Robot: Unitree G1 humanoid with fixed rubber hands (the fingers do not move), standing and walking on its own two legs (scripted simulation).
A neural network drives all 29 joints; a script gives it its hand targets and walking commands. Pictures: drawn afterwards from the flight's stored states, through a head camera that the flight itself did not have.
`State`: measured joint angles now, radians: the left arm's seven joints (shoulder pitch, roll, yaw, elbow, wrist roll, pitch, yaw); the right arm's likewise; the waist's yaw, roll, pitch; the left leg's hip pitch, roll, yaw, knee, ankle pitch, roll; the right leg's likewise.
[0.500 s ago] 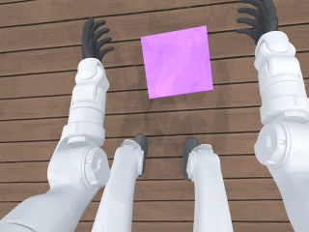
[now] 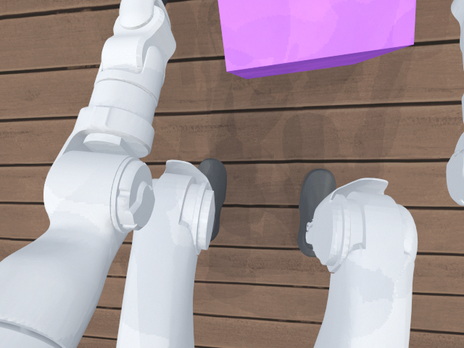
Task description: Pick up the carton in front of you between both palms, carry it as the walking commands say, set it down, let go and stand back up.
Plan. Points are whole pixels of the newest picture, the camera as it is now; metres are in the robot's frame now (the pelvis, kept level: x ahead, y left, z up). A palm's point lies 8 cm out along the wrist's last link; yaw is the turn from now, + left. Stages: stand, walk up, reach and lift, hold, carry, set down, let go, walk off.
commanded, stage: reach and lift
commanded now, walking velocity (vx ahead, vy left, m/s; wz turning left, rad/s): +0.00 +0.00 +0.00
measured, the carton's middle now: out of the picture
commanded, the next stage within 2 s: none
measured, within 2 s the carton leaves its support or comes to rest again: leaves its support in 0.92 s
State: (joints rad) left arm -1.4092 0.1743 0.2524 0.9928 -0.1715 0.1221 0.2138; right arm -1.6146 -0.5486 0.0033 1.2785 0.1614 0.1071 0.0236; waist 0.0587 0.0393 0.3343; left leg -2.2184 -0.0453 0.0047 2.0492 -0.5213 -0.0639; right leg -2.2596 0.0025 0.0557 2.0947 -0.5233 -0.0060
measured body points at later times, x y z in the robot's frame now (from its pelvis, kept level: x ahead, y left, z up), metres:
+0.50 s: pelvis +0.01 +0.00 -0.03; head +0.38 -0.05 +0.22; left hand +0.55 +0.13 -0.20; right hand +0.58 -0.21 -0.21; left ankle +0.13 +0.13 -0.36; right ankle +0.12 -0.12 -0.36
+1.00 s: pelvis +0.01 -0.01 -0.04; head +0.37 -0.06 +0.22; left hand +0.57 +0.11 -0.18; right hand +0.58 -0.19 -0.20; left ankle +0.13 +0.13 -0.36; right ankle +0.12 -0.12 -0.36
